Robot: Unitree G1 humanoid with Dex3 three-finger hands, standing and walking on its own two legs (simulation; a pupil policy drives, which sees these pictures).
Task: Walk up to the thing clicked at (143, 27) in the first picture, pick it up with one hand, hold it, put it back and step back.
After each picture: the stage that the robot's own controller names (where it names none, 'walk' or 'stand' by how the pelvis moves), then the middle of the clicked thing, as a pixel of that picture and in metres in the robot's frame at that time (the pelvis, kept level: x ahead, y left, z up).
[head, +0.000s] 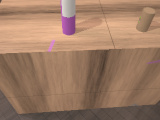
stand; (145, 20) +0.76 -0.32 +0.00
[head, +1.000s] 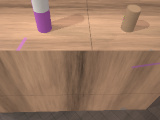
sink last; (130, 18) +0.69 -0.22 +0.04
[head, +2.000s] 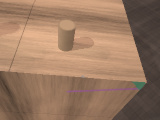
rise first; (66, 36) +0.53 +0.09 +0.04
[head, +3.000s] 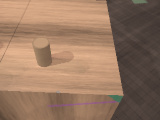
stand; (42, 52) +0.50 +0.18 +0.00
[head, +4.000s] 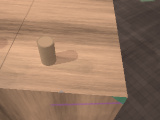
stand; (47, 51) +0.49 +0.17 +0.00
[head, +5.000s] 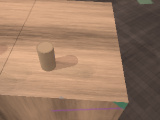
stand; (46, 56) +0.48 +0.17 +0.00
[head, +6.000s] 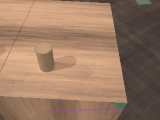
stand; (45, 57) +0.47 +0.17 +0.00
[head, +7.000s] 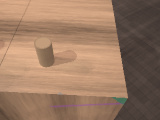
rise first; (45, 52) +0.48 +0.17 +0.00
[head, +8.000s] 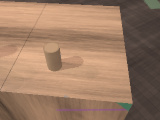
rise first; (53, 57) +0.48 +0.17 +0.00
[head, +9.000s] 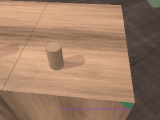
go down; (55, 56) +0.49 +0.17 +0.00
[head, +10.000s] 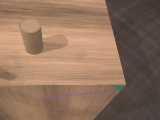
go down; (32, 37) +0.50 +0.15 +0.04
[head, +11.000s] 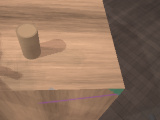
approach; (29, 42) +0.48 +0.16 +0.05
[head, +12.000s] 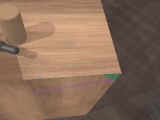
close in; (12, 25) +0.50 +0.18 +0.08
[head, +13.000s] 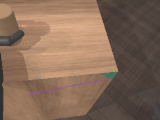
lift; (6, 26) +0.50 +0.19 +0.08
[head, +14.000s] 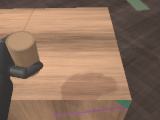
lift; (25, 55) +0.33 +0.16 +0.21
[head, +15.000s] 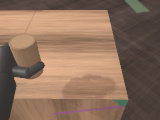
hold; (27, 57) +0.33 +0.17 +0.19
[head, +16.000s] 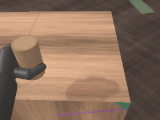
hold; (29, 58) +0.33 +0.16 +0.19
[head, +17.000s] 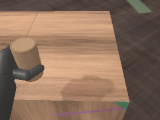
crouch; (28, 60) +0.33 +0.17 +0.18
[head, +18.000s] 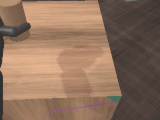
crouch; (14, 19) +0.46 +0.19 +0.21
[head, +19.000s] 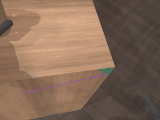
lower; out of the picture +0.53 +0.19 +0.09
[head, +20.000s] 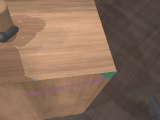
lower; (0, 22) +0.51 +0.19 +0.08
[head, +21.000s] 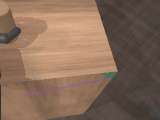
lower; (2, 23) +0.51 +0.19 +0.08
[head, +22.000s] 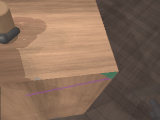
lower; (2, 23) +0.50 +0.19 +0.08
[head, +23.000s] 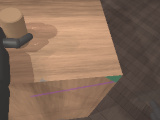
open; (15, 29) +0.49 +0.17 +0.08
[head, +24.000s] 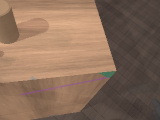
rise; (3, 22) +0.50 +0.18 +0.09
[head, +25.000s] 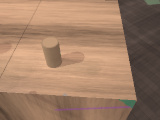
sink last; (52, 52) +0.48 +0.16 +0.04
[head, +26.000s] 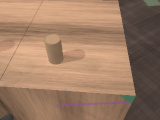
stand; (54, 49) +0.50 +0.16 +0.04
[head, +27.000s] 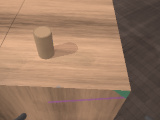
stand; (44, 43) +0.49 +0.17 +0.06
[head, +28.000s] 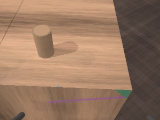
stand; (44, 42) +0.49 +0.17 +0.07
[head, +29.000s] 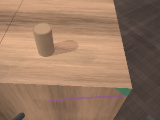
stand; (44, 40) +0.50 +0.17 +0.07
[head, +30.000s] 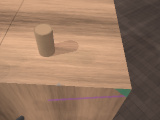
stand; (45, 40) +0.50 +0.16 +0.06
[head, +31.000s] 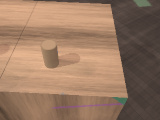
stand; (50, 54) +0.50 +0.16 +0.00
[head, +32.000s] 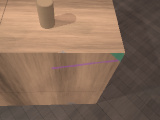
walk; (46, 13) +0.62 +0.16 +0.02
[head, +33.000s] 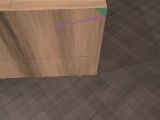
walk; out of the picture +0.92 +0.24 +0.02
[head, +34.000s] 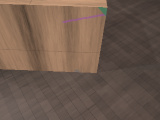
stand; out of the picture +1.14 +0.19 +0.02
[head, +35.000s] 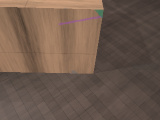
stand; out of the picture +1.12 +0.21 +0.00
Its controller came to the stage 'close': yes
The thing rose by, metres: 0.21
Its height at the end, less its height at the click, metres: +0.00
